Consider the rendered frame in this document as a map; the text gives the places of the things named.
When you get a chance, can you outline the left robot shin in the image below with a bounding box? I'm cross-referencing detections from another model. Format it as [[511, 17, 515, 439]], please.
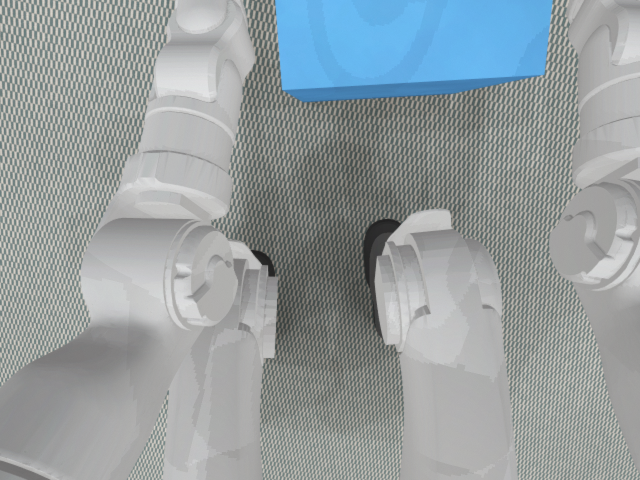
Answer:
[[227, 239, 262, 269]]

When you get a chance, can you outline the right robot upper arm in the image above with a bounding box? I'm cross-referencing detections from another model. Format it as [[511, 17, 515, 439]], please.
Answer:
[[549, 178, 640, 472]]

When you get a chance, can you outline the left robot upper arm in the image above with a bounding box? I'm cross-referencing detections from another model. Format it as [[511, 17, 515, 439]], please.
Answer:
[[0, 218, 238, 480]]

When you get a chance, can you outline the right robot forearm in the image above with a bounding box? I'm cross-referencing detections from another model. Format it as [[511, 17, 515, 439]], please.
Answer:
[[566, 0, 640, 190]]

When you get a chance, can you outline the carton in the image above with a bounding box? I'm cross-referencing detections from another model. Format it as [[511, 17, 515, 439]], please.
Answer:
[[275, 0, 553, 102]]

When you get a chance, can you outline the robot right thigh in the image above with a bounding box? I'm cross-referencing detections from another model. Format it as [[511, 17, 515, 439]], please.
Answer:
[[375, 229, 518, 480]]

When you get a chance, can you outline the left robot forearm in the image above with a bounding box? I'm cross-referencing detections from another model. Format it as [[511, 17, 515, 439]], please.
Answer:
[[80, 0, 255, 289]]

